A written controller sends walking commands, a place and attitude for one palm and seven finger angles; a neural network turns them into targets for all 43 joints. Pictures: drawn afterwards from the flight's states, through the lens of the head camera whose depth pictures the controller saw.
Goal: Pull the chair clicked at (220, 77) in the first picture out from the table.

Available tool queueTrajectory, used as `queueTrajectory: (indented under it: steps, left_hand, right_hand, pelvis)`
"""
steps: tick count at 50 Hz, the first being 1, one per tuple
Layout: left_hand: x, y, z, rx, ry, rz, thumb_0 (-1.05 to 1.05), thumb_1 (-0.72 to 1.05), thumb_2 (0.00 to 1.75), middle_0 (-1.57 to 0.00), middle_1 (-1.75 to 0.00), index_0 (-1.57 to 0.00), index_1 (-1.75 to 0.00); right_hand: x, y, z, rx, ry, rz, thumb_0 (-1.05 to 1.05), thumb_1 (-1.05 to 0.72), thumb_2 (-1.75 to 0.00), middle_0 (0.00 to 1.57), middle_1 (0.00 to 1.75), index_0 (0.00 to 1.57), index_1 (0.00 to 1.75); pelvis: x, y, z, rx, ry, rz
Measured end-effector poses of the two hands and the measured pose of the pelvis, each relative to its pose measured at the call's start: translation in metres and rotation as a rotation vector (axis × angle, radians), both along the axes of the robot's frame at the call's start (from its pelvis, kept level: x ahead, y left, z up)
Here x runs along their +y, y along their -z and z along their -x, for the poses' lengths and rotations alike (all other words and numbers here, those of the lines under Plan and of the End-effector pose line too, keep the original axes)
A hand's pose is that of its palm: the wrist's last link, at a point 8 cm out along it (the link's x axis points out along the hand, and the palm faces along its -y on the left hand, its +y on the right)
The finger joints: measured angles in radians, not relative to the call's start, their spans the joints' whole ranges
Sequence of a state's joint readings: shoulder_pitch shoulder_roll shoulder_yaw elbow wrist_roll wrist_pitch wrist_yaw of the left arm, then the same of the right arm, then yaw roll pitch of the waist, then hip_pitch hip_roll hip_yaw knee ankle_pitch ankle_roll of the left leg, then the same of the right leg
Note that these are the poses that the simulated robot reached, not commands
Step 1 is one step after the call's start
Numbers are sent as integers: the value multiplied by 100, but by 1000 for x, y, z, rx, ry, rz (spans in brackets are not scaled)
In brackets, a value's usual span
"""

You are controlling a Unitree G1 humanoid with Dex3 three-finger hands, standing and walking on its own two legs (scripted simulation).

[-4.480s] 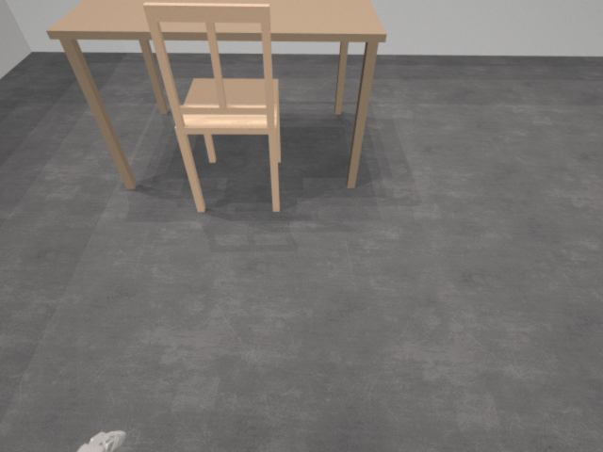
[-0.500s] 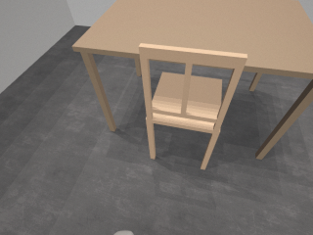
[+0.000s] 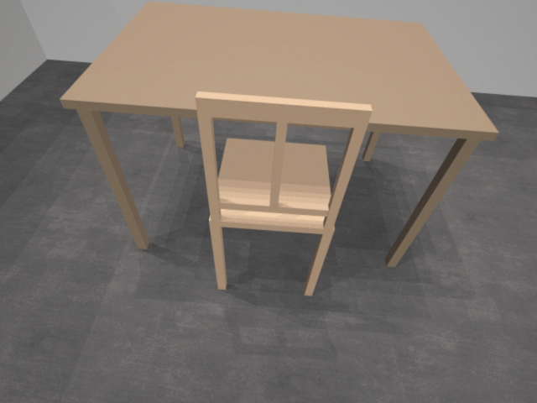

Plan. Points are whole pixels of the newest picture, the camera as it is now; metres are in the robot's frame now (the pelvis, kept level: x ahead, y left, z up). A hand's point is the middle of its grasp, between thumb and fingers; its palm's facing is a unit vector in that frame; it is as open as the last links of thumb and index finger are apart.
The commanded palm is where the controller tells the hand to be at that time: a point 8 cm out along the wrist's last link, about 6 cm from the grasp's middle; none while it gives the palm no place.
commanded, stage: take the last steps up to it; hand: left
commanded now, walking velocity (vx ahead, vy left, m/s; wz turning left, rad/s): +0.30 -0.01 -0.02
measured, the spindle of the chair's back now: (277, 167) +0.68 +0.00 -0.09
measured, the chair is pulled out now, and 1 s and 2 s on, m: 0.00 0.00 0.00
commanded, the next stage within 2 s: come to a stop and stand still in 0.56 s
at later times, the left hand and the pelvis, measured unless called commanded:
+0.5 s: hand out of the picture +0.07 +0.11 -0.17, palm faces +0.08 -0.98 -0.17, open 7.3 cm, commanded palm none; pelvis +0.11 -0.05 +0.00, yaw +1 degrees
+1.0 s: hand (182, 358) +0.24 +0.17 -0.19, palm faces +0.03 -0.98 -0.19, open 7.3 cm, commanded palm none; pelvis +0.19 -0.02 -0.01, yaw -1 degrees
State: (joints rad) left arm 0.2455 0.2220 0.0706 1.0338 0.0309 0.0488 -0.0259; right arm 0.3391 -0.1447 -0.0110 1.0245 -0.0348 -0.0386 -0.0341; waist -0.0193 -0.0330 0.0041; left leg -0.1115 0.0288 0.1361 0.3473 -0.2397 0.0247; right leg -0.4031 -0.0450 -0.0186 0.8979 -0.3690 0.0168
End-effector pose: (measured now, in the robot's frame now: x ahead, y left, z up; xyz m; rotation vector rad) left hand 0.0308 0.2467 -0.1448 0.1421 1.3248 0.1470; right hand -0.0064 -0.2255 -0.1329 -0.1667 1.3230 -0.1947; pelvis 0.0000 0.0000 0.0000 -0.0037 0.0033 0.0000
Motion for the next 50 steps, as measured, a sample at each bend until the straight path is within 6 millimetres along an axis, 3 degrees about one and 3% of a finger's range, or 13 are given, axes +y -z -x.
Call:
queueTrajectory:
  steps: [7,9,11,14,21,28,33,35,39,45,50]
  left_hand:
    - [-42,-2,-55,-62,70,1,1,91,90,-19,-30,-20,-30]
    - [-56,-1,-69,-101,69,-4,1,91,90,-19,-30,-20,-30]
    - [-66,-5,-75,-138,34,-8,0,92,90,-19,-30,-20,-30]
    - [-66,-13,-75,-145,-11,-39,-1,95,90,-20,-30,-21,-30]
    - [-80,-10,-49,17,-36,-20,0,93,90,-20,-30,-20,-30]
    - [-92,4,-31,170,-102,54,0,92,90,-20,-30,-20,-30]
    - [-81,24,-39,262,-133,95,1,91,90,-20,-30,-21,-30]
    - [-72,28,-52,273,-127,96,1,91,90,-20,-30,-21,-30]
    - [-54,26,-98,216,-96,68,1,91,90,-20,-30,-20,-30]
    - [-37,19,-165,94,-39,30,0,91,90,-19,-30,-20,-30]
    - [-32,13,-199,18,-4,-7,0,91,90,-19,-30,-20,-30]
  right_hand:
    - [-19,17,51,182,91,-57,0,-90,-90,20,30,20,30]
    - [-28,26,57,231,99,-76,0,-90,-90,20,30,20,30]
    - [-35,27,50,261,82,-89,0,-91,-90,20,30,20,30]
    - [-47,23,19,232,62,-90,1,-91,-90,20,30,20,30]
    - [-59,19,-92,37,16,-73,0,-91,-90,20,30,19,30]
    - [-44,14,-202,-83,-73,-55,0,-92,-90,19,30,19,30]
    - [-20,17,-269,-162,-128,-20,0,-91,-90,20,30,19,30]
    - [-11,15,-281,-178,-131,-11,0,-91,-90,20,30,20,30]
    - [3,9,-282,-149,-104,-7,0,-91,-90,20,30,20,30]
    - [-4,4,-279,-116,-56,17,-2,-95,-90,20,30,20,30]
    - [-19,4,-261,-81,-21,19,-1,-93,-90,20,30,20,30]
  pelvis:
    - [-27,8,-22,-2,14,-21]
    - [-37,14,-30,-10,6,-17]
    - [-43,13,-39,-15,-9,-11]
    - [-51,6,-54,-17,-13,-16]
    - [-56,1,-89,-13,-17,-5]
    - [-42,7,-132,-10,-16,13]
    - [-22,23,-170,-11,-14,21]
    - [-16,24,-178,-15,-8,6]
    - [-9,15,-190,-20,10,-9]
    - [-6,8,-195,-17,15,-6]
    - [-16,7,-192,-15,19,0]
